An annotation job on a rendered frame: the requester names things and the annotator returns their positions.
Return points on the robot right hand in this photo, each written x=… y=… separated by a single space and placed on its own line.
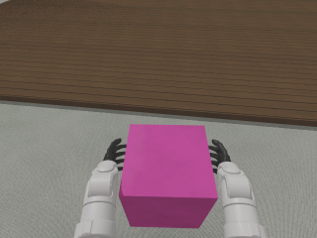
x=221 y=156

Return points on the right robot forearm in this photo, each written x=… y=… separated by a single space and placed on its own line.
x=239 y=204

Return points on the left robot forearm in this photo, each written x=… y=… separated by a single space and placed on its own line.
x=99 y=203

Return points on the robot left hand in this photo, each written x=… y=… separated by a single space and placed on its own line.
x=111 y=154

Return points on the carton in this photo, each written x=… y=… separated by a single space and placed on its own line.
x=167 y=178

